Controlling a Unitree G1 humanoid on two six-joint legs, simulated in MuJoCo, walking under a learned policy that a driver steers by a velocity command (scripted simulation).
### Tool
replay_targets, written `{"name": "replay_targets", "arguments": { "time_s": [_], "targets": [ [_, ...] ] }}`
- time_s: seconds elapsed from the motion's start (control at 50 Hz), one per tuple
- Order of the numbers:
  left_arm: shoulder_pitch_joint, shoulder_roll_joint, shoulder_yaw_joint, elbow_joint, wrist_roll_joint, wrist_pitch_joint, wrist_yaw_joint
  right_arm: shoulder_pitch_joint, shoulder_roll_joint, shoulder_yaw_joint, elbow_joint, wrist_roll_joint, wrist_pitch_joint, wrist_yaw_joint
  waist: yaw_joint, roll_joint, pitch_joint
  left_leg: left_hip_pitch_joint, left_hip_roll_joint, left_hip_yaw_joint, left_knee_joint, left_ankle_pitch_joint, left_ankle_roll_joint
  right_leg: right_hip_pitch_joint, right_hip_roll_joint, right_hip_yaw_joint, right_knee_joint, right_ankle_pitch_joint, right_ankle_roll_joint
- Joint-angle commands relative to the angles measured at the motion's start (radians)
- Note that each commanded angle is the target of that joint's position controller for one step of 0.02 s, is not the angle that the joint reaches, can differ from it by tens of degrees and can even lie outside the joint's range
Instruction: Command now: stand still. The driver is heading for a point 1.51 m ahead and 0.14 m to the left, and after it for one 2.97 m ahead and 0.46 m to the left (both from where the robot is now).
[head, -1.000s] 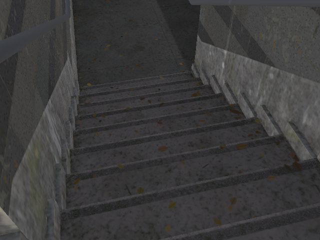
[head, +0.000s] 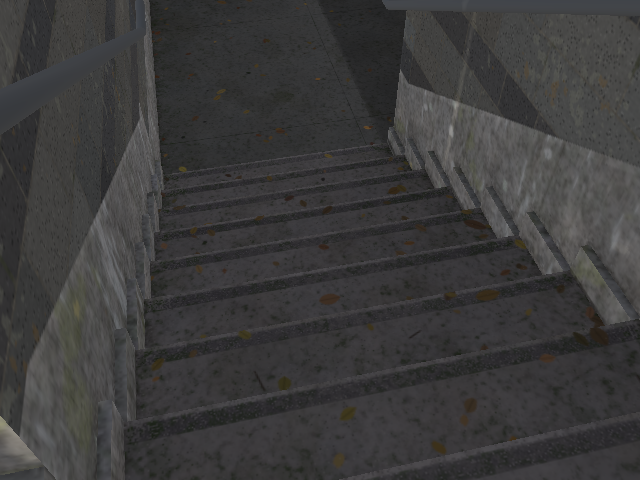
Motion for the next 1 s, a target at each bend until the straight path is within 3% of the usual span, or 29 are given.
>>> {"name": "replay_targets", "arguments": {
  "time_s": [0.02,0.54,0.56,0.58,0.6,0.62,0.64,0.66,0.68,0.72,0.74,0.76,0.78,0.8,0.82,0.84,0.86,0.88,0.9,0.92,0.94,1.0],
  "targets": [
    [0.076,0.072,0.008,-0.004,0.0,-0.003,0.001,0.079,-0.067,-0.007,-0.001,0.0,-0.002,-0.002,0.0,0.004,0.054,-0.044,0.055,-0.042,-0.069,0.088,0.031,-0.036,-0.085,0.08,-0.088,0.071,-0.026],
    [0.095,0.066,0.004,-0.014,-0.002,-0.01,-0.004,0.122,-0.055,-0.003,-0.007,0.0,-0.008,0.001,0.001,0.017,0.046,-0.065,0.058,-0.043,-0.064,0.084,0.025,-0.044,-0.086,0.085,-0.09,0.061,-0.033],
    [0.113,0.077,0.007,-0.011,-0.001,-0.007,-0.004,0.137,-0.054,-0.004,-0.006,-0.002,-0.006,0.0,0.005,0.002,0.009,-0.062,0.031,-0.025,-0.056,-0.062,0.032,-0.031,-0.073,0.088,-0.106,-0.104,-0.042],
    [0.131,0.124,0.026,-0.015,-0.003,0.002,-0.004,0.131,-0.082,-0.016,-0.021,-0.004,0.0,0.002,0.013,-0.026,0.015,-0.109,-0.017,0.007,0.015,-0.331,0.055,-0.043,-0.05,0.1,-0.091,-0.406,-0.076],
    [0.169,0.153,0.039,-0.018,0.001,0.011,-0.009,0.088,-0.103,-0.025,-0.054,-0.016,0.008,0.01,0.04,-0.05,0.071,-0.24,-0.028,0.005,0.08,-0.5,0.072,-0.056,-0.086,0.171,-0.122,-0.638,-0.113],
    [0.184,0.16,0.045,-0.026,0.0,0.014,-0.009,-0.002,-0.063,-0.017,-0.109,-0.025,0.007,0.018,0.069,-0.119,0.136,-0.358,-0.043,0.056,0.188,-0.393,0.066,-0.043,-0.174,0.291,-0.178,-0.701,-0.152],
    [0.192,0.169,0.053,-0.028,0.0,0.011,-0.008,-0.07,-0.027,-0.008,-0.155,-0.031,-0.001,0.027,0.083,-0.198,0.156,-0.426,-0.038,0.114,0.329,-0.209,0.06,-0.034,-0.281,0.416,-0.263,-0.688,-0.195],
    [0.189,0.157,0.054,-0.034,0.01,0.002,-0.012,-0.119,-0.056,-0.017,-0.186,-0.035,-0.013,0.036,0.09,-0.178,0.151,-0.456,0.005,0.072,0.446,-0.18,0.061,-0.067,-0.338,0.487,-0.313,-0.603,-0.222],
    [0.137,0.162,0.056,-0.058,0.02,-0.012,-0.013,-0.104,-0.063,-0.023,-0.194,-0.035,-0.026,0.047,0.052,-0.133,0.116,-0.444,0.03,0.038,0.484,-0.156,0.066,-0.079,-0.339,0.469,-0.303,-0.509,-0.224],
    [0.015,0.178,0.062,-0.115,0.01,-0.037,-0.014,-0.025,-0.06,-0.03,-0.193,-0.02,-0.049,0.063,-0.025,-0.12,0.054,-0.289,0.035,0.038,0.366,-0.125,0.082,-0.157,-0.29,0.336,-0.28,-0.366,-0.192],
    [-0.057,0.168,0.057,-0.142,0.005,-0.041,-0.02,0.005,-0.036,-0.027,-0.19,-0.003,-0.05,0.064,-0.056,-0.127,0.052,-0.155,0.015,0.069,0.269,-0.132,0.093,-0.242,-0.25,0.256,-0.266,-0.319,-0.172],
    [-0.087,0.205,0.071,-0.152,0.0,-0.043,-0.025,0.084,-0.024,-0.029,-0.172,0.0,-0.053,0.054,-0.084,-0.115,0.04,-0.015,-0.014,0.127,0.167,-0.085,0.096,-0.315,-0.221,0.204,-0.226,-0.335,-0.18],
    [-0.111,0.202,0.076,-0.155,-0.006,-0.041,-0.028,0.178,-0.033,-0.037,-0.141,-0.002,-0.054,0.044,-0.126,-0.071,0.045,0.133,-0.055,0.195,0.076,-0.019,0.087,-0.403,-0.182,0.16,-0.133,-0.376,-0.182],
    [-0.116,0.164,0.069,-0.161,0.001,-0.041,-0.03,0.275,-0.051,-0.046,-0.106,-0.005,-0.062,0.033,-0.152,0.024,0.03,0.276,-0.073,0.193,0.038,-0.056,0.068,-0.498,-0.114,0.107,0.035,-0.388,-0.175],
    [-0.168,0.077,0.047,-0.195,0.012,-0.05,-0.035,0.392,-0.101,-0.057,-0.085,-0.024,-0.077,0.025,-0.197,0.229,0.006,0.368,0.133,-0.094,-0.09,-0.253,0.088,-0.624,-0.01,-0.011,0.397,-0.306,-0.145],
    [-0.131,0.002,0.024,-0.242,0.001,-0.075,-0.049,0.4,-0.186,-0.064,-0.115,-0.025,-0.087,0.022,-0.127,0.314,0.015,0.34,0.368,-0.583,-0.253,-0.536,0.177,-0.796,0.054,0.034,0.636,-0.248,-0.141],
    [-0.116,0.034,0.025,-0.25,0.021,-0.084,-0.062,0.319,-0.195,-0.072,-0.129,-0.025,-0.082,0.017,-0.074,0.209,0.066,0.245,0.446,-0.707,-0.293,-0.651,0.258,-0.875,-0.031,0.105,0.773,-0.153,-0.156],
    [-0.152,0.082,0.032,-0.26,0.023,-0.091,-0.077,0.204,-0.165,-0.065,-0.179,-0.019,-0.087,0.022,-0.034,0.084,0.089,0.196,0.394,-0.602,-0.266,-0.564,0.243,-0.887,-0.084,0.108,0.799,-0.034,-0.142],
    [-0.151,0.092,0.035,-0.258,0.024,-0.097,-0.09,0.153,-0.162,-0.065,-0.205,-0.012,-0.096,0.026,-0.013,0.048,0.052,0.176,0.33,-0.476,-0.268,-0.457,0.216,-0.846,-0.104,0.095,0.761,0.024,-0.121],
    [-0.156,0.101,0.037,-0.257,0.031,-0.092,-0.099,0.135,-0.158,-0.063,-0.218,-0.004,-0.105,0.026,0.005,0.042,0.032,0.159,0.293,-0.395,-0.29,-0.37,0.201,-0.796,-0.116,0.069,0.728,0.059,-0.093],
    [-0.216,0.122,0.044,-0.28,0.047,-0.085,-0.114,0.141,-0.162,-0.065,-0.222,0.003,-0.111,0.027,-0.015,0.018,0.048,0.126,0.268,-0.34,-0.331,-0.317,0.197,-0.782,-0.126,0.037,0.708,0.11,-0.058],
    [-0.261,0.096,0.043,-0.302,0.036,-0.049,-0.113,0.226,-0.104,-0.05,-0.196,0.02,-0.125,0.033,-0.023,0.067,0.07,0.131,0.174,-0.168,-0.346,-0.097,0.184,-0.752,-0.111,-0.019,0.603,0.208,-0.02]
  ]
}}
